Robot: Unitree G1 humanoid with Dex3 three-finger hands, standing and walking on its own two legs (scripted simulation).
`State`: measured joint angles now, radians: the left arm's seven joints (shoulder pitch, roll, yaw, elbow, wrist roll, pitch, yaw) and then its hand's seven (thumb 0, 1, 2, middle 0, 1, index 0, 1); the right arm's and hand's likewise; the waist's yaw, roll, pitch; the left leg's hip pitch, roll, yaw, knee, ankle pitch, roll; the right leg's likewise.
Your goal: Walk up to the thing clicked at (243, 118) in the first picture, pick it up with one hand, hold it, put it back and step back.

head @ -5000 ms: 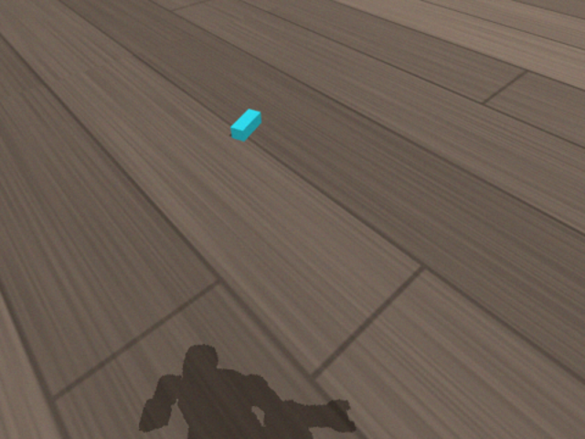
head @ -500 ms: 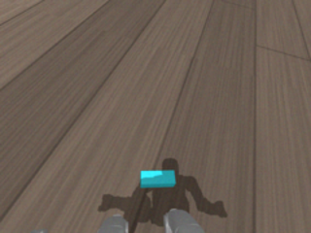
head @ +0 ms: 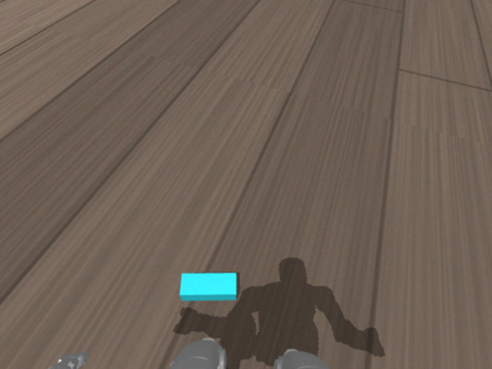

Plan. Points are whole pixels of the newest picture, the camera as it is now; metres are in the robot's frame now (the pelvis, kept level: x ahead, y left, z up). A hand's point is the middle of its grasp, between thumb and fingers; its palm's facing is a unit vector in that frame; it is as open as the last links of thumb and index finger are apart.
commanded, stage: walk up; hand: left
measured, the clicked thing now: (209, 286) +0.45 +0.15 -0.70
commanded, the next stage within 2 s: none
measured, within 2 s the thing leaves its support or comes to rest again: neither
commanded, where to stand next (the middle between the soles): +0.10 -0.07 m, yaw +3 degrees
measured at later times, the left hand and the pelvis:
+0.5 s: hand out of the picture +0.06 +0.13 -0.13, palm faces +0.00 -0.91 -0.42, open 7.4 cm; pelvis +0.01 -0.15 +0.01, yaw +1 degrees
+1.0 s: hand out of the picture +0.07 +0.17 -0.14, palm faces +0.02 -0.91 -0.42, open 7.4 cm; pelvis +0.01 -0.10 +0.01, yaw +3 degrees
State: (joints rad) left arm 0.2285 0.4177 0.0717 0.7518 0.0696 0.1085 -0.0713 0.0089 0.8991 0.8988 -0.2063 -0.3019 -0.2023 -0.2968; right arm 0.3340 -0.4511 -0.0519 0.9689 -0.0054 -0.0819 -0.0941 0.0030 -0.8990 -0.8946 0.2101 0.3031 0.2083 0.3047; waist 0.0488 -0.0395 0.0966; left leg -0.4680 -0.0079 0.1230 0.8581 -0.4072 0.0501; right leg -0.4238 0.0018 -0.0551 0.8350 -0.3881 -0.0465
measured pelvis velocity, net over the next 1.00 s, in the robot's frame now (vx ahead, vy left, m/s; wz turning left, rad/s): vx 0.01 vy -0.10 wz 0.05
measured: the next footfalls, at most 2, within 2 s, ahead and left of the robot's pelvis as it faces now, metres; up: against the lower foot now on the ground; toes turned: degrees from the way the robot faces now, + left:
left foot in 0.02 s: +0.10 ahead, +0.06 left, +0.00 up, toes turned +5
right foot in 0.30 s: +0.07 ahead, -0.25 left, +0.00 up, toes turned +2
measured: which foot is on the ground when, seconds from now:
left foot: up 0.00-0.00, down 0.02-0.32, up 0.34-0.66, down 0.68-1.00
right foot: down 0.00-0.02, up 0.04-0.28, down 0.30-1.00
